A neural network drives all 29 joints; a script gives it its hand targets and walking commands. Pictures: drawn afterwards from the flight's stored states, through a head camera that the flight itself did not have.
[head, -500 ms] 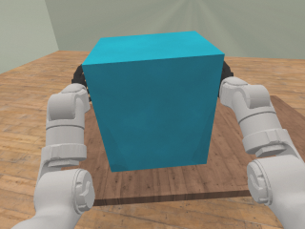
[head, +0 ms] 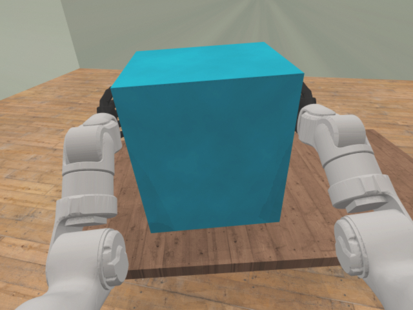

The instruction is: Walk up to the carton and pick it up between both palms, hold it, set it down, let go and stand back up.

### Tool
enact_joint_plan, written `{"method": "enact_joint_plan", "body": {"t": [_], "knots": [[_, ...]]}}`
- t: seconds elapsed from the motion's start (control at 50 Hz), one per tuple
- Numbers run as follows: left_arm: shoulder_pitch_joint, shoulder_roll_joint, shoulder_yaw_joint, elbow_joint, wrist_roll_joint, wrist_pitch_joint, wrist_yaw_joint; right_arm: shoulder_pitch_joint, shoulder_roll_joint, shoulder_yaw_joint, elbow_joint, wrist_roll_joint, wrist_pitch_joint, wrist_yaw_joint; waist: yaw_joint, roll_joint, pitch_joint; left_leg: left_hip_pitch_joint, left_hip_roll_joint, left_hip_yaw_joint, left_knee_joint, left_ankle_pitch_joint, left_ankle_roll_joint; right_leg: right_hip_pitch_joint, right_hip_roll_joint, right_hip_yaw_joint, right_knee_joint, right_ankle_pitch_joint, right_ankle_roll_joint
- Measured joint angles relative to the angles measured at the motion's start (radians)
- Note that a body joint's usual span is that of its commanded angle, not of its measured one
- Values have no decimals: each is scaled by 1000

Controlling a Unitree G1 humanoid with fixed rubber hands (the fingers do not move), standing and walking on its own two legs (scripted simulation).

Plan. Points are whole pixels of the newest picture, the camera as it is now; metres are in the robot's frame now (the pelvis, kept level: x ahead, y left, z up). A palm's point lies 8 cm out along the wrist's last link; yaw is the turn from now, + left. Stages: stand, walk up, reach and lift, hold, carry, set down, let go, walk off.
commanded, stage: hold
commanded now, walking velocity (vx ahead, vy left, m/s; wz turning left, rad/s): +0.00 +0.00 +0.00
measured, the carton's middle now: (207, 136) +0.41 -0.01 +0.23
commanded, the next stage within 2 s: set down in 0.42 s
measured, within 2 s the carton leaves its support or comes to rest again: neither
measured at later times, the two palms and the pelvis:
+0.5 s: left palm (109, 124) +0.38 +0.17 +0.28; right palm (304, 116) +0.36 -0.19 +0.29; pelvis +0.00 +0.00 +0.00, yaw +0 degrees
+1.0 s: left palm (110, 136) +0.41 +0.18 +0.24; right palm (285, 129) +0.40 -0.17 +0.24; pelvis +0.01 +0.01 +0.00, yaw +0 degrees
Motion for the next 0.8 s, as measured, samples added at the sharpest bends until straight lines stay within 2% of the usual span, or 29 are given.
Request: {"method": "enact_joint_plan", "body": {"t": [0.56, 0.68, 0.8], "knots": [[0, -2, 0, 0, 9, -7, -5, 0, 0, 0, 0, -2, -5, 2, 0, 0, 0, 0, 0, 0, 0, 1, 0, 0, 0, 0, 0, 0, 0], [-11, -28, 39, 17, 54, -76, -27, -2, 1, 0, 12, -60, -67, 38, 0, 0, 0, 0, -1, 0, 0, 0, 0, 0, -1, 0, 0, -1, 0], [-48, -51, 119, 130, 155, -191, -81, -12, 45, -44, 125, -173, -192, 83, 0, 0, 11, 7, -2, 0, 0, -4, 2, 7, -2, 0, 0, -5, 0]]}}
